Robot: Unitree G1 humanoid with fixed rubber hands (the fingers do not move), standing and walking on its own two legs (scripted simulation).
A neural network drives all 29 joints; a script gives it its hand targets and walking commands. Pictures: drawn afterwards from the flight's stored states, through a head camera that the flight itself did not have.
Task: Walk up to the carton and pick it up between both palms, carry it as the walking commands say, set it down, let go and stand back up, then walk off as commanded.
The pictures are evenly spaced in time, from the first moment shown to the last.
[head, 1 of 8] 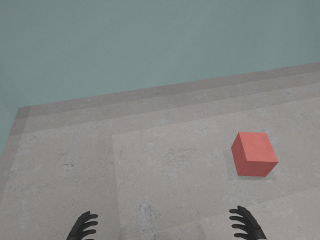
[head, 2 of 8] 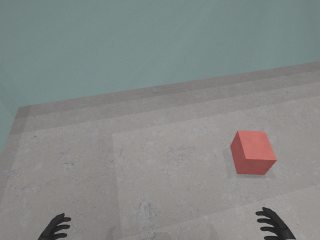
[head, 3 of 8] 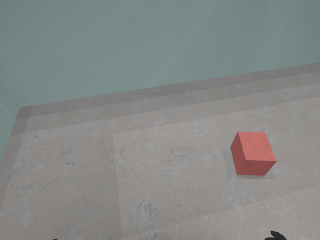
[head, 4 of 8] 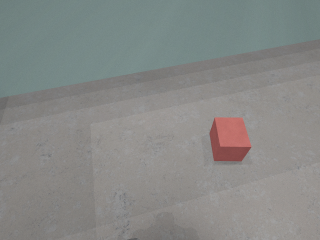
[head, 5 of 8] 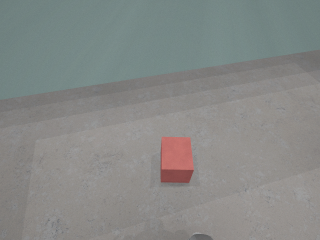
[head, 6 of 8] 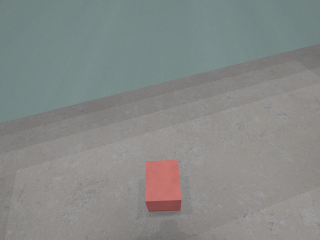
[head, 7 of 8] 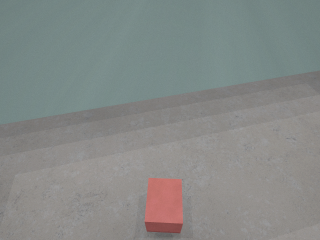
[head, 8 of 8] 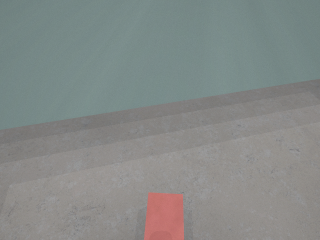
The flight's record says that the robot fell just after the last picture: no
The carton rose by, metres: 0.00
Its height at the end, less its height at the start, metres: +0.00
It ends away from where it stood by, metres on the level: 0.00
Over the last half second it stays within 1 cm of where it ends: yes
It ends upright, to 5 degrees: yes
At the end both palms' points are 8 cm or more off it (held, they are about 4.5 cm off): yes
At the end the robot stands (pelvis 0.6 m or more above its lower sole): yes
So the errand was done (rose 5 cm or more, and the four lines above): no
